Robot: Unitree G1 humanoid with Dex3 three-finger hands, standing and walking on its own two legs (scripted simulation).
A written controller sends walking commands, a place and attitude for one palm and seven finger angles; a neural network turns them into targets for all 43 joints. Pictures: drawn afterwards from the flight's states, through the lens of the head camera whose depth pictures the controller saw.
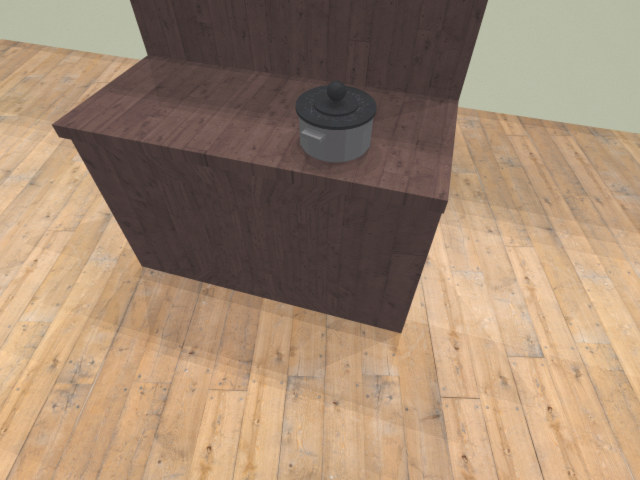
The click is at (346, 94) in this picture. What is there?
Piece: lid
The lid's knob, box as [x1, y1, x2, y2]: [327, 81, 345, 100]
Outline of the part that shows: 333,81 327,87 327,94 331,99 339,100 345,94 345,87 340,81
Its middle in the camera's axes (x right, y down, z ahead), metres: +0.03 -0.34 +0.90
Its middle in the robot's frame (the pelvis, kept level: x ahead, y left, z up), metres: +0.91 +0.01 +0.03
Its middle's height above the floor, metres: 0.81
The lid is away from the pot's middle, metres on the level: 0.00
